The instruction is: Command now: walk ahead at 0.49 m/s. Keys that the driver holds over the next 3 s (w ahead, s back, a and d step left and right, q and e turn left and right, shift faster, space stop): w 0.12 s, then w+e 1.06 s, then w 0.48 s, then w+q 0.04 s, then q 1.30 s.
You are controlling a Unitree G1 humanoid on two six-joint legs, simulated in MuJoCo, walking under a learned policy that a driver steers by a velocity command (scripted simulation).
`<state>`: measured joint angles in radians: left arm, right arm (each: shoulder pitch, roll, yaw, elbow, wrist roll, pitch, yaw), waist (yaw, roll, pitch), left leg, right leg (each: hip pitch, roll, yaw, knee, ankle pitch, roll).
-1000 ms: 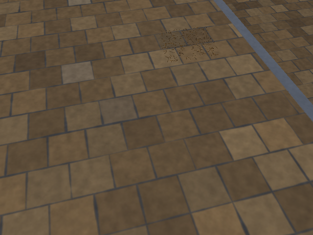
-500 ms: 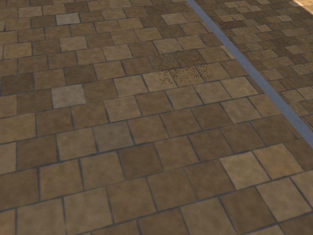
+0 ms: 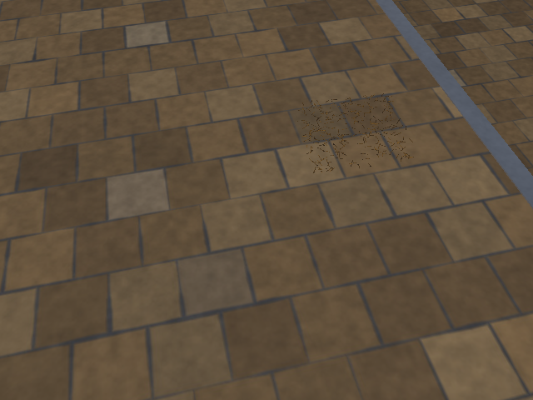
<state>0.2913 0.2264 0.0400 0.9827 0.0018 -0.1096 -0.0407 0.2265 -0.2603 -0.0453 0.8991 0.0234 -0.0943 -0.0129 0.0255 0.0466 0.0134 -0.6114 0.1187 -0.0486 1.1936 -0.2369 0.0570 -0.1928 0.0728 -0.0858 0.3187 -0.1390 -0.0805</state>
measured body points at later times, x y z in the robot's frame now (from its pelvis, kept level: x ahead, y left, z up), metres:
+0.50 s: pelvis +0.28 +0.07 +0.00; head +0.31 +0.08 +0.45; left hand +0.39 +0.33 -0.14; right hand +0.33 -0.21 -0.12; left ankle +0.33 +0.16 -0.74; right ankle +0.23 -0.08 -0.65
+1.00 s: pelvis +0.52 -0.06 -0.01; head +0.55 -0.09 +0.44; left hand +0.75 +0.14 -0.12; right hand +0.50 -0.36 -0.14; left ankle +0.50 +0.13 -0.64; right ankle +0.54 -0.14 -0.74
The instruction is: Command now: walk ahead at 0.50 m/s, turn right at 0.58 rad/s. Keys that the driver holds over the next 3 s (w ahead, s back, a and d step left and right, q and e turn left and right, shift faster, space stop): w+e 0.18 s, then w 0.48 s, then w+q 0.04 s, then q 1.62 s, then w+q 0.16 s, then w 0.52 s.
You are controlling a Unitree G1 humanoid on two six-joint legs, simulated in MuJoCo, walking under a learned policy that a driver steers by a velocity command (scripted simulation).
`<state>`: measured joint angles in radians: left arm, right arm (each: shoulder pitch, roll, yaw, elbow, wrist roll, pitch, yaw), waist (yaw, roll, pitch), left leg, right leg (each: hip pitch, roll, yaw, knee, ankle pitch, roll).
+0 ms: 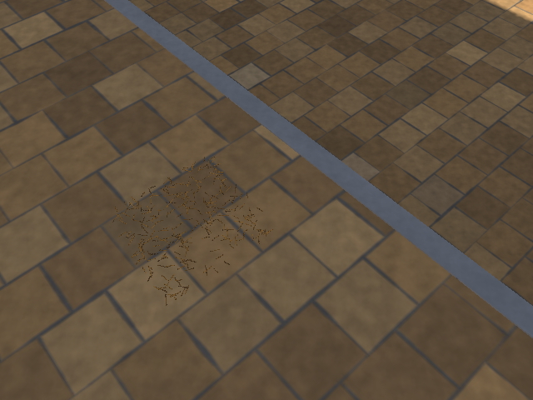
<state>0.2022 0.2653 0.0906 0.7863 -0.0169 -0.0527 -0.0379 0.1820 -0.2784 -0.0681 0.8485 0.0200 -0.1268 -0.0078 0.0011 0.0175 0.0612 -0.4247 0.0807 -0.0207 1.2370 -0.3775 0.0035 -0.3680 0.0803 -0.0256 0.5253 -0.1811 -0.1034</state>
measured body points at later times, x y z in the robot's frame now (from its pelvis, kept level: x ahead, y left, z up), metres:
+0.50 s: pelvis +0.29 +0.04 +0.00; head +0.31 +0.04 +0.45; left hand +0.41 +0.29 -0.12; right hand +0.38 -0.25 -0.10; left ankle +0.36 +0.12 -0.73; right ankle +0.15 -0.07 -0.64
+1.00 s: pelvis +0.49 -0.05 +0.00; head +0.53 -0.06 +0.44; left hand +0.73 +0.16 -0.08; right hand +0.50 -0.33 -0.14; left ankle +0.43 +0.10 -0.64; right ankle +0.59 -0.17 -0.73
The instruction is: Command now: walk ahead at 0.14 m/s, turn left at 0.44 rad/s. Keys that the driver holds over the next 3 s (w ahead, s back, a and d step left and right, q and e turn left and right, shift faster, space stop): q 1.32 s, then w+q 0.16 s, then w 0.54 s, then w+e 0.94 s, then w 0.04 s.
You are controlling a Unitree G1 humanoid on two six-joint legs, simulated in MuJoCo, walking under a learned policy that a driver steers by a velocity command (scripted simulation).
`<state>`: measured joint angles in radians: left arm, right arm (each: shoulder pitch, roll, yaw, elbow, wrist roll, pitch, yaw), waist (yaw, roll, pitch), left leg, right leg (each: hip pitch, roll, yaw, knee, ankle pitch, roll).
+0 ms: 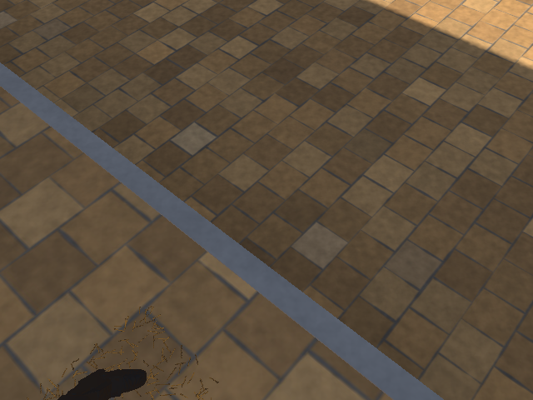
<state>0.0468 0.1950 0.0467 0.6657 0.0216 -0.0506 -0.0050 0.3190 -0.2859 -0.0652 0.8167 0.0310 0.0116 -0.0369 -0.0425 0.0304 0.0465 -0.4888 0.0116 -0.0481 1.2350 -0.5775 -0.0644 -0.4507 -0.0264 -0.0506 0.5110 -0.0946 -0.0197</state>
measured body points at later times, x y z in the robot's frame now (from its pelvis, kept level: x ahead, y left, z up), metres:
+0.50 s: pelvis +0.01 +0.04 +0.01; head +0.03 +0.08 +0.46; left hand +0.10 +0.36 -0.09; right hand +0.21 -0.20 -0.07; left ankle +0.01 +0.13 -0.73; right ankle +0.07 -0.11 -0.65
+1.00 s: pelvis +0.01 +0.01 +0.01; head +0.05 +0.03 +0.46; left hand -0.01 +0.33 -0.08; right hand +0.30 -0.14 -0.09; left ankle -0.08 +0.13 -0.66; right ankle +0.07 -0.09 -0.73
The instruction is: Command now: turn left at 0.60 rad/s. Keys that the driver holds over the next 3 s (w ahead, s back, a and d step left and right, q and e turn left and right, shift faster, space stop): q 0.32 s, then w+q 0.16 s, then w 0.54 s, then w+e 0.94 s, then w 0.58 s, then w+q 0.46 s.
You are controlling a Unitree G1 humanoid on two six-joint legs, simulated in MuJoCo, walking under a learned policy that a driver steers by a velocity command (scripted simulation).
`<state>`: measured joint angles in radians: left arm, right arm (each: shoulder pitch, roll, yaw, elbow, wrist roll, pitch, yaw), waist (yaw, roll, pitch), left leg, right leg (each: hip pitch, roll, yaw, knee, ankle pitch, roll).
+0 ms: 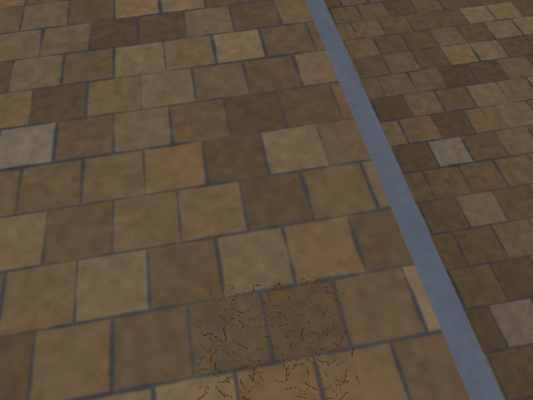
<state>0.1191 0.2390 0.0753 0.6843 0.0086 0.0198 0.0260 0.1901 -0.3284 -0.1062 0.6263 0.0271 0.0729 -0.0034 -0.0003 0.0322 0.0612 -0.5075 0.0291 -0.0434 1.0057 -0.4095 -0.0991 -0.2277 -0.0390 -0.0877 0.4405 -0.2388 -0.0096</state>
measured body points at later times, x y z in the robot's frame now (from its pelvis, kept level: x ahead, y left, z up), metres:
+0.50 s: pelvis +0.01 +0.06 +0.00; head +0.03 +0.09 +0.45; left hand +0.09 +0.38 -0.10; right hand +0.23 -0.18 -0.07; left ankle -0.01 +0.14 -0.74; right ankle +0.08 -0.09 -0.70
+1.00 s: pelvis +0.18 +0.10 +0.00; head +0.22 +0.11 +0.44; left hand +0.04 +0.34 -0.12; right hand +0.48 -0.01 -0.08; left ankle +0.27 +0.30 -0.71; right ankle +0.10 -0.07 -0.74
